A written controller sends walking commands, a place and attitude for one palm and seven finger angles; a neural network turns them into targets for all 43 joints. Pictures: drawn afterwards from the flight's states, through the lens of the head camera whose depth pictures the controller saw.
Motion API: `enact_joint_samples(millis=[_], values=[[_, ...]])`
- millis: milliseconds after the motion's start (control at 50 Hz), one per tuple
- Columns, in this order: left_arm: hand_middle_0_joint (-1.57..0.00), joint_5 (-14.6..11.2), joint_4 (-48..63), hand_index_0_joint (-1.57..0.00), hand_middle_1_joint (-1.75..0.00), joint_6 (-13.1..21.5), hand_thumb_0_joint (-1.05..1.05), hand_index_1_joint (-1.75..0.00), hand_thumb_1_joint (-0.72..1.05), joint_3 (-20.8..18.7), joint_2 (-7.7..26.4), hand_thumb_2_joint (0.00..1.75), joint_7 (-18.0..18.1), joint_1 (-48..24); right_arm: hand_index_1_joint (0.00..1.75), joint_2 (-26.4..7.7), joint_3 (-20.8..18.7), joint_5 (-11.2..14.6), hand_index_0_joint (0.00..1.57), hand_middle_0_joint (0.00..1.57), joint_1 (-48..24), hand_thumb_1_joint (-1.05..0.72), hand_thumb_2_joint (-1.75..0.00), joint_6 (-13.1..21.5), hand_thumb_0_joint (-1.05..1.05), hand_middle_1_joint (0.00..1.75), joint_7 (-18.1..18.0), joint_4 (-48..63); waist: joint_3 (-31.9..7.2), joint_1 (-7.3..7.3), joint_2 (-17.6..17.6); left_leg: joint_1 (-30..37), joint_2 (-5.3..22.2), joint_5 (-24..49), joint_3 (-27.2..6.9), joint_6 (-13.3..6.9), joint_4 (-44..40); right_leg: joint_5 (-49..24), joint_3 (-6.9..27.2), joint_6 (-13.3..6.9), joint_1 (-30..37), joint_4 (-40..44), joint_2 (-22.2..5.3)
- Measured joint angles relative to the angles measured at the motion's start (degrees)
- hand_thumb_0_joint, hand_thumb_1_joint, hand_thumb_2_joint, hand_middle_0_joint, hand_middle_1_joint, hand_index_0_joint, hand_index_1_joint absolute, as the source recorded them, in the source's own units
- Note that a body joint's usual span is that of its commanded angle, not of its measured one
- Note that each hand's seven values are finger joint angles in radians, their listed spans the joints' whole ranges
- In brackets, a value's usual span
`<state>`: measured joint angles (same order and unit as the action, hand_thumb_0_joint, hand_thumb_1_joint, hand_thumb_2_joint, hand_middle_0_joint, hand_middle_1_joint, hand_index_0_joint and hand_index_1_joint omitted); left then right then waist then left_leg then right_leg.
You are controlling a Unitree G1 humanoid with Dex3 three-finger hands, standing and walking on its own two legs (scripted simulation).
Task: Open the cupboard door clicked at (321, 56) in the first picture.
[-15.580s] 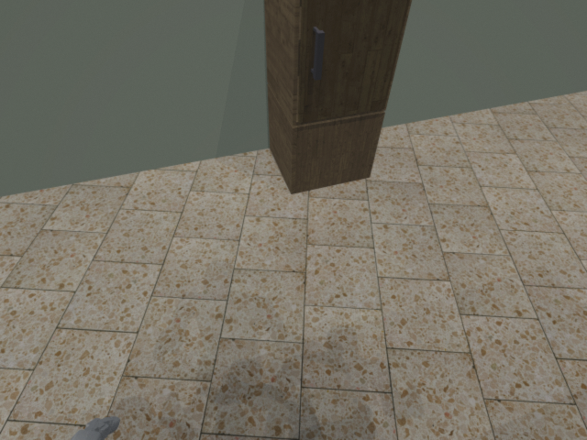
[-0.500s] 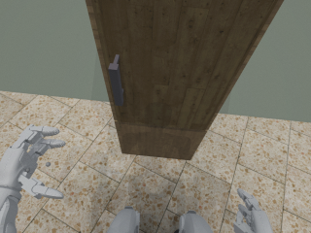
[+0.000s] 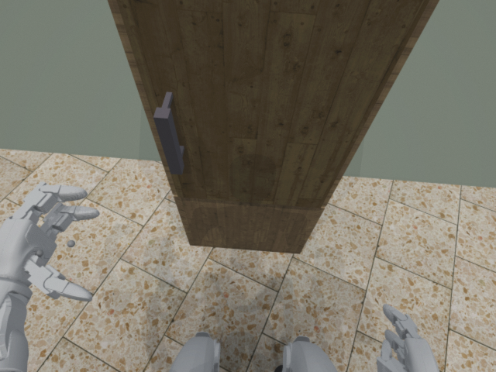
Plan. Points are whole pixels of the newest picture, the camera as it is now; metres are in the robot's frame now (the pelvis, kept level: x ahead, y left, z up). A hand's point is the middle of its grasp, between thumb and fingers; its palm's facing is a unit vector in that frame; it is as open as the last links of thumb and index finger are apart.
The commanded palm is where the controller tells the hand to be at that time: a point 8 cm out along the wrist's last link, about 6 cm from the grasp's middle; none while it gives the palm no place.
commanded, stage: raise the hand with hooked fingers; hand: left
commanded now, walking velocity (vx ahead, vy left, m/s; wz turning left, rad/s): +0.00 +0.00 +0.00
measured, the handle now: (173, 135) +0.51 +0.17 +0.03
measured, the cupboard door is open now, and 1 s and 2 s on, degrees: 0 0 0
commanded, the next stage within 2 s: move the hooked fingers beside the handle in 0.26 s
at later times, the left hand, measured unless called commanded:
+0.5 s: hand (71, 242) +0.29 +0.27 +0.04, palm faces +0.00 -1.00 -0.02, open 14.0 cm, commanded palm +0.28 +0.32 +0.05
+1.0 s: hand (102, 199) +0.36 +0.25 +0.04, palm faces -0.03 -1.00 -0.02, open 14.0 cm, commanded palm +0.34 +0.30 +0.05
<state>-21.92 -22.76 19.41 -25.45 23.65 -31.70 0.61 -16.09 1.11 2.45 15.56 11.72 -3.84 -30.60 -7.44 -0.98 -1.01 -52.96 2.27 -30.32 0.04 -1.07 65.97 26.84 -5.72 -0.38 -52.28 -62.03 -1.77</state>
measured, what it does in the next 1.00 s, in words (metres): stands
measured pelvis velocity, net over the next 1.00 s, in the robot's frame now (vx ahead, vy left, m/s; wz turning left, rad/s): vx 0.00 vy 0.01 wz -0.01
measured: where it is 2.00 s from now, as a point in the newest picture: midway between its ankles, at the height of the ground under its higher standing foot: outside the picture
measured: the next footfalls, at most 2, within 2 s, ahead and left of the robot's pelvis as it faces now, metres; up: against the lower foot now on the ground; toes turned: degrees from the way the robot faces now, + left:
none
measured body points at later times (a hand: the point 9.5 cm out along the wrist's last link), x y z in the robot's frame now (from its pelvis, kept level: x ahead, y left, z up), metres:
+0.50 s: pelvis -0.01 +0.00 +0.00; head +0.08 +0.02 +0.44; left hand +0.28 +0.33 +0.05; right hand +0.16 -0.25 -0.08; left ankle +0.01 +0.10 -0.65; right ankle +0.03 -0.12 -0.65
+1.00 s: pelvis +0.00 +0.01 +0.00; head +0.10 +0.02 +0.44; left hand +0.36 +0.31 +0.04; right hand +0.11 -0.26 -0.10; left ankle +0.01 +0.10 -0.65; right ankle +0.03 -0.12 -0.65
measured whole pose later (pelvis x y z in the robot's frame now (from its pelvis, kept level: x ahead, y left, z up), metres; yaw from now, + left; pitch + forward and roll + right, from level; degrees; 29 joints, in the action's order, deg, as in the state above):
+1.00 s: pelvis +0.00 +0.01 +0.00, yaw -1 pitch +19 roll -3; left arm -16.7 -36.5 20.5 -23.2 24.0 -27.3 -16.6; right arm -15.8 1.3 2.2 17.5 6.8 -3.8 -33.0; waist -7.3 -2.9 -1.0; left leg -55.3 2.0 -29.9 1.0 -1.8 66.0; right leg 26.0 -4.6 0.3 -54.8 -62.0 -1.9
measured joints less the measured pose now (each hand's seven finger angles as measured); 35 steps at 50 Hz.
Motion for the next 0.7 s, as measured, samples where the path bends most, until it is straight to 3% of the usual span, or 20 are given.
enact_joint_samples(millis=[420, 560, 700], values=[[-0.3, -0.18, -1.85, -0.3, -1.2, 0.74, -0.01, -1.2, -0.5, -0.07, 0.05, 0.3, -0.12, -0.85, 0.3, 0.43, 0.46, 0.23, 0.2, 0.2, -0.37, -0.9, -0.9, -1.33, 0.01, 0.3, -0.11, 0.39, -0.2, 0.07, -0.2, 0.11, -0.1, 0.16, -0.2, 0.0, 0.24, -0.13, -0.12, -0.02, 0.24, -0.16, -0.04], [-0.3, 1.55, -5.98, -0.3, -1.2, 1.02, -0.01, -1.2, -0.5, 1.51, -0.21, 0.3, 0.5, -6.99, 0.3, 0.07, 0.84, 0.17, 0.2, 0.2, -0.72, -0.9, -0.9, -1.13, 0.01, 0.3, -1.06, -0.66, 0.28, 0.2, 0.14, -1.49, -0.39, 0.25, -0.56, -0.16, 1.51, -0.14, -0.42, 0.04, -1.07, -1.25, -0.36], [-0.3, 3.5, -8.75, -0.3, -1.2, 0.25, -0.01, -1.2, -0.5, 1.59, 0.89, 0.3, 1.45, -12.89, 0.3, 0.55, 1.0, 0.08, 0.2, 0.2, -0.87, -0.9, -0.9, -1.97, 0.01, 0.3, -1.23, -1.21, 0.94, -1.24, 0.61, -2.43, -0.17, 0.46, -0.17, -0.27, 1.62, -0.63, -0.02, 0.11, -2.17, -1.22, -0.13]])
